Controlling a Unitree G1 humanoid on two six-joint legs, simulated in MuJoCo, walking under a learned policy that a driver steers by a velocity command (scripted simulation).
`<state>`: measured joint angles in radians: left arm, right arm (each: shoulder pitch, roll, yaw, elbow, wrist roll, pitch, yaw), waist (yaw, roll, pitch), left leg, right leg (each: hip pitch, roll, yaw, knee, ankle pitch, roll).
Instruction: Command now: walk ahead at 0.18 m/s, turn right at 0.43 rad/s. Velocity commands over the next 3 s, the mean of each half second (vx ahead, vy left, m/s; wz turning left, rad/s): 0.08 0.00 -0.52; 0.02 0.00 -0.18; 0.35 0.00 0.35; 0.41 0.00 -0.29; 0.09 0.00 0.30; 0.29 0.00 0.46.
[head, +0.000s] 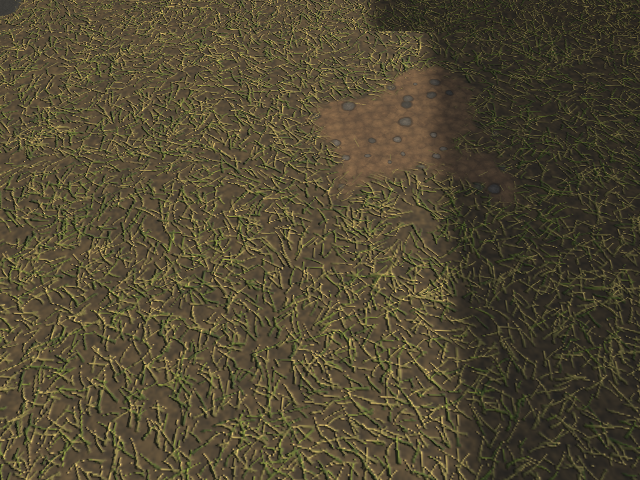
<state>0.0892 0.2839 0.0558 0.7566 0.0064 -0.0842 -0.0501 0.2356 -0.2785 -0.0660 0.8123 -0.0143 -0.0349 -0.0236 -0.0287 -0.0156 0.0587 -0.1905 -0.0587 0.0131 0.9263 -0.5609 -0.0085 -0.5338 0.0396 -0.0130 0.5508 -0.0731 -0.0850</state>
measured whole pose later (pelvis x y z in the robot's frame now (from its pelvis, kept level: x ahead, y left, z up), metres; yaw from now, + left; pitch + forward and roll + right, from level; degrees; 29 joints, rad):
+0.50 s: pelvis +0.11 +0.04 +0.01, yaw -17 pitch +2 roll +0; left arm 0.15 0.32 0.08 0.65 -0.02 0.05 0.03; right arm 0.16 -0.27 -0.07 0.73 -0.02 -0.03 -0.03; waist 0.01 -0.05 0.01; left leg -0.34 -0.03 -0.08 0.52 -0.22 -0.01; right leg -0.45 0.16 0.21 0.71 -0.38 -0.02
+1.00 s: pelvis +0.12 +0.01 +0.02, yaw -21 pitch +0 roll +0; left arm 0.17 0.21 0.03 0.69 0.02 0.02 0.01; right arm 0.24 -0.27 -0.04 0.79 0.01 0.01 -0.02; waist -0.04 0.03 0.00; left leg -0.29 0.05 -0.03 0.61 -0.34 -0.04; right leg -0.21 0.02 -0.01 0.53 -0.32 -0.02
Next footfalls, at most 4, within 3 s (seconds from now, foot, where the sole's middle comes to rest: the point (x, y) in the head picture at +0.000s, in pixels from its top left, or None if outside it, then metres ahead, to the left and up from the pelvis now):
0.46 left None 0.22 0.14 -0.75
0.82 right None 0.10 -0.10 -0.75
1.30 left None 0.32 0.13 -0.75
1.84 right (375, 372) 0.65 -0.10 -0.75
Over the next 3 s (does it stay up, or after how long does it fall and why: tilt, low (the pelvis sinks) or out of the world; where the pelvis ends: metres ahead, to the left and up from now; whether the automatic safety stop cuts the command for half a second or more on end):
stays up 0.82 -0.01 0.03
